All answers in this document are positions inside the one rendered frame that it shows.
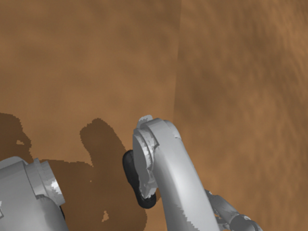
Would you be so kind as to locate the right robot foot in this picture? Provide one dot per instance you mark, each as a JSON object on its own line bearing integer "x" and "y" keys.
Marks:
{"x": 133, "y": 179}

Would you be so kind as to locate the right robot arm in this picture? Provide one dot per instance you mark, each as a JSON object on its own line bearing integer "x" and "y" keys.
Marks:
{"x": 243, "y": 223}

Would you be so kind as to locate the right robot hand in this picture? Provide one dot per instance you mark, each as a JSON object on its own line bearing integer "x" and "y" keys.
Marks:
{"x": 223, "y": 209}

